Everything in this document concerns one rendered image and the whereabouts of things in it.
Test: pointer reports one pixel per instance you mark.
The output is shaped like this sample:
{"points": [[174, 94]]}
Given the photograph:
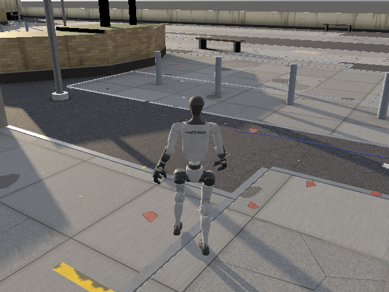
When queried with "left robot hand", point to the left robot hand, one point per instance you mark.
{"points": [[156, 175]]}

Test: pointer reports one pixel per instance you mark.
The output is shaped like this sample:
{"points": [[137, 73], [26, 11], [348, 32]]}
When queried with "right robot hand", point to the right robot hand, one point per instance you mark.
{"points": [[222, 167]]}

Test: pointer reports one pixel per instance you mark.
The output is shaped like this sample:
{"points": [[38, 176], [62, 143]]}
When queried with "left robot shin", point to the left robot shin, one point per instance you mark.
{"points": [[178, 207]]}

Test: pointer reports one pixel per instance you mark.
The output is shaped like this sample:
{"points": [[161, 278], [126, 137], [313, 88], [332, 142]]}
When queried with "robot right forearm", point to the robot right forearm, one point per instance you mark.
{"points": [[222, 157]]}

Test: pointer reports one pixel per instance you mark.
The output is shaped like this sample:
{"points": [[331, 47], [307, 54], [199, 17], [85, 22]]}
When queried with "robot left thigh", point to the robot left thigh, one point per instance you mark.
{"points": [[180, 179]]}

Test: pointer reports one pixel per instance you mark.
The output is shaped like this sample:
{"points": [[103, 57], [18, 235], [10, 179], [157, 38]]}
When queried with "right robot upper arm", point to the right robot upper arm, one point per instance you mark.
{"points": [[214, 128]]}

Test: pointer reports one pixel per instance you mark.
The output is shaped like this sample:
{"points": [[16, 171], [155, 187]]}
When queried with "left robot upper arm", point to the left robot upper arm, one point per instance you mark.
{"points": [[177, 127]]}

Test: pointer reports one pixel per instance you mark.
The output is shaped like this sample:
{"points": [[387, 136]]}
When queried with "robot left forearm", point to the robot left forearm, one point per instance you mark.
{"points": [[163, 161]]}

